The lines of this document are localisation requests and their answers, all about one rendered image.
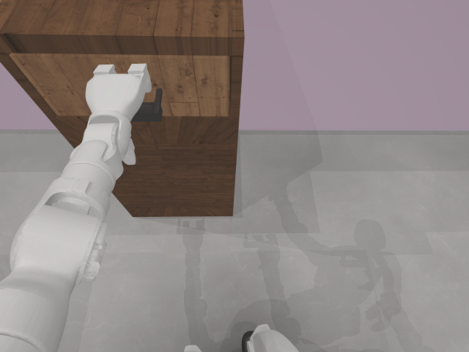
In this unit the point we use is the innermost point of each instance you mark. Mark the robot left hand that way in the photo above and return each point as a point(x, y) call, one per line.
point(122, 93)

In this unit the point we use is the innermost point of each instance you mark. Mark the cabinet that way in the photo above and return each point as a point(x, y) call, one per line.
point(185, 165)

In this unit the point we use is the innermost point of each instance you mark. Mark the drawer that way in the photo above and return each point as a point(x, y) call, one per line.
point(191, 85)

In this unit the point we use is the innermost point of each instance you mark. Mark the left robot forearm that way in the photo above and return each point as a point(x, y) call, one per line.
point(90, 176)

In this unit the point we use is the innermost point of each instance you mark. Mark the handle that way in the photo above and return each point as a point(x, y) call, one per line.
point(150, 111)

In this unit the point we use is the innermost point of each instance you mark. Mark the robot right thigh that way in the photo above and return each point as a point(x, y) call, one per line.
point(270, 341)

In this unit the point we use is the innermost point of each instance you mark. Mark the left robot upper arm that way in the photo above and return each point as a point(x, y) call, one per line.
point(61, 249)

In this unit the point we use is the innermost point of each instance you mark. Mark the robot right shin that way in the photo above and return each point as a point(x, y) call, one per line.
point(260, 328)

